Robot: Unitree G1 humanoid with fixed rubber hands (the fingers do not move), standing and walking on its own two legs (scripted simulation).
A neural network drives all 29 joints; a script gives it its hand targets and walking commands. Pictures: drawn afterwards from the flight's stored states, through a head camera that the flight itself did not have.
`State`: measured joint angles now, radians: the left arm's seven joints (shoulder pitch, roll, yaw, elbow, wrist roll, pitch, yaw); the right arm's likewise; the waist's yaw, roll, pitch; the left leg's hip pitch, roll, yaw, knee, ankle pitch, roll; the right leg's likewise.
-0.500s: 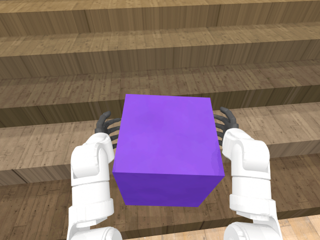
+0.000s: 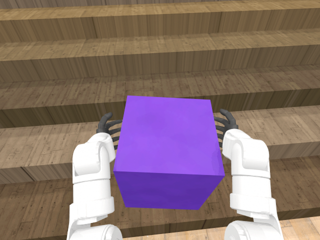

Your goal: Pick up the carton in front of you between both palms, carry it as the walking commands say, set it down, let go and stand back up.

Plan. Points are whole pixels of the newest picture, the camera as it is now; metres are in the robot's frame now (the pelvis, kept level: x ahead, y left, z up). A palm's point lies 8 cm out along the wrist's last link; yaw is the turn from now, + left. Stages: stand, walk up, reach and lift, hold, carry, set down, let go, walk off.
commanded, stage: carry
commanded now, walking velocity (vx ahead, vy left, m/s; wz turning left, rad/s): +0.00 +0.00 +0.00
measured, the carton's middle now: (165, 156) +0.32 +0.00 +0.04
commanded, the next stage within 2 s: none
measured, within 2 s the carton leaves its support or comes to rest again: neither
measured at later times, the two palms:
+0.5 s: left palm (105, 145) +0.30 +0.15 +0.12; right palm (232, 141) +0.31 -0.15 +0.12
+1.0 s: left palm (107, 146) +0.30 +0.14 +0.12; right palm (234, 141) +0.30 -0.16 +0.12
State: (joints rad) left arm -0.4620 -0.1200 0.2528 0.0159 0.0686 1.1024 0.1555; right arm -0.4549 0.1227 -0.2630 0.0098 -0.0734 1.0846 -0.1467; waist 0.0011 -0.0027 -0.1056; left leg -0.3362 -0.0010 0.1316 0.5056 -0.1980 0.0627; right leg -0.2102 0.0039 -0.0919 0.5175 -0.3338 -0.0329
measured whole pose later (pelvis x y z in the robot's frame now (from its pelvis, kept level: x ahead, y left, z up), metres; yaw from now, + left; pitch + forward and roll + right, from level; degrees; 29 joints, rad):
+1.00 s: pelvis -0.02 -0.01 +0.00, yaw +0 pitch +1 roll +0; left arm -0.47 -0.12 0.26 0.01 0.07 1.11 0.16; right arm -0.47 0.12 -0.26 0.02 -0.07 1.09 -0.15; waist 0.00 0.00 -0.10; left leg -0.36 0.01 0.12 0.50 -0.16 0.05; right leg -0.24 0.01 -0.11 0.53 -0.32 -0.05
